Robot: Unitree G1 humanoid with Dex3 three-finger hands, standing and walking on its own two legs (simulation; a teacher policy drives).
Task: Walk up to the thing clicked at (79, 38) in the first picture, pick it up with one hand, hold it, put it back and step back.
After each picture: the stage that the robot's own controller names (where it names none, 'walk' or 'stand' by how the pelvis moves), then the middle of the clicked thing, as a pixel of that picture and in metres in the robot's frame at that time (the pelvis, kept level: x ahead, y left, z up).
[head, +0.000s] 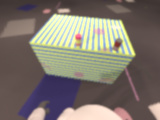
stand; (78, 40) +0.73 +0.16 -0.02
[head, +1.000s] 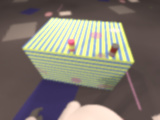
walk; (71, 45) +0.63 +0.24 -0.01
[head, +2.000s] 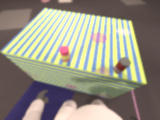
stand; (65, 54) +0.42 +0.21 +0.02
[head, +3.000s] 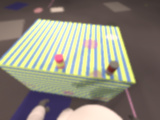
stand; (60, 61) +0.41 +0.25 -0.02
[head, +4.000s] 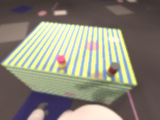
stand; (62, 62) +0.41 +0.24 -0.02
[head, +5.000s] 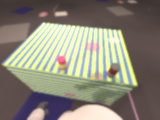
stand; (62, 63) +0.41 +0.24 -0.02
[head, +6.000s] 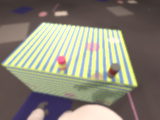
stand; (62, 63) +0.41 +0.24 -0.02
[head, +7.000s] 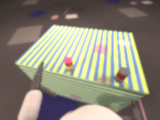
rise first; (69, 64) +0.40 +0.21 -0.02
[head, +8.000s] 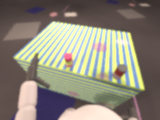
go down; (68, 60) +0.44 +0.21 -0.01
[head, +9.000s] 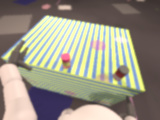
go down; (66, 61) +0.41 +0.19 +0.00
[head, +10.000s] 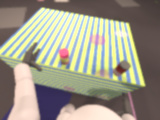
close in; (64, 56) +0.42 +0.19 +0.02
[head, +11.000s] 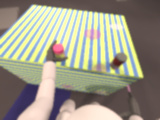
close; (59, 52) +0.43 +0.21 +0.05
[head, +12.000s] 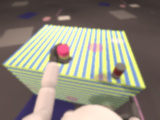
lift; (64, 55) +0.35 +0.17 +0.18
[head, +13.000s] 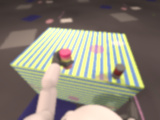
lift; (66, 59) +0.33 +0.17 +0.16
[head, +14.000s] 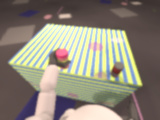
hold; (63, 59) +0.33 +0.18 +0.14
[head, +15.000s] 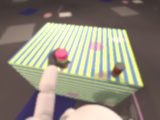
hold; (62, 59) +0.33 +0.19 +0.14
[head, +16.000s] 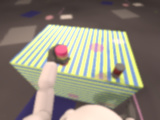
crouch; (62, 56) +0.33 +0.19 +0.17
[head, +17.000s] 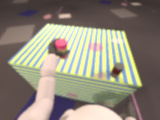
crouch; (62, 49) +0.38 +0.20 +0.17
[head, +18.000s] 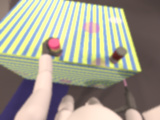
lower; (55, 48) +0.45 +0.22 +0.05
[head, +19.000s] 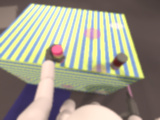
lower; (58, 54) +0.41 +0.21 +0.05
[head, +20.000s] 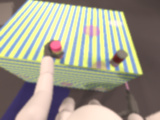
lower; (57, 50) +0.44 +0.21 +0.05
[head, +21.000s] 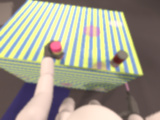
lower; (57, 51) +0.43 +0.21 +0.05
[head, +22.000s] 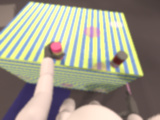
loosen; (57, 51) +0.43 +0.21 +0.05
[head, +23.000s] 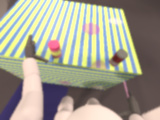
withdraw; (55, 49) +0.43 +0.22 +0.05
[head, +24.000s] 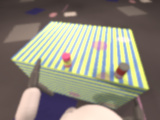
sink last; (67, 60) +0.42 +0.22 +0.02
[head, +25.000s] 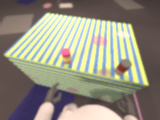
stand; (66, 56) +0.43 +0.21 +0.03
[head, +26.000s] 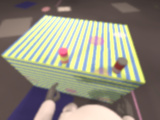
stand; (64, 55) +0.44 +0.22 +0.04
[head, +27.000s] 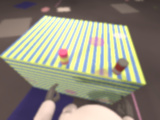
stand; (64, 56) +0.43 +0.21 +0.04
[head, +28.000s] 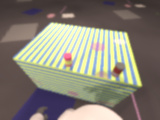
stand; (68, 60) +0.45 +0.21 -0.01
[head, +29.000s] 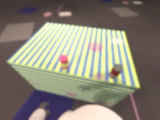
stand; (64, 62) +0.42 +0.23 -0.02
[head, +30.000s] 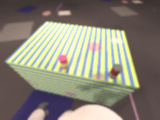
stand; (63, 62) +0.42 +0.23 -0.02
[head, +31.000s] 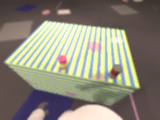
walk; (63, 62) +0.41 +0.23 -0.02
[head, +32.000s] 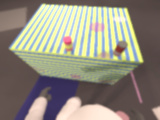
walk; (68, 44) +0.53 +0.22 +0.00
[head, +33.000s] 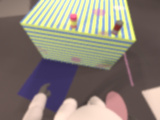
walk; (73, 21) +0.79 +0.22 +0.01
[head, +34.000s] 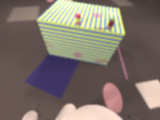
stand; (78, 19) +1.05 +0.24 +0.00
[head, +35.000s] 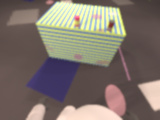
stand; (77, 21) +1.01 +0.24 -0.01
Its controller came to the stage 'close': yes
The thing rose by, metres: 0.22
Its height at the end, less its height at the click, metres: +0.00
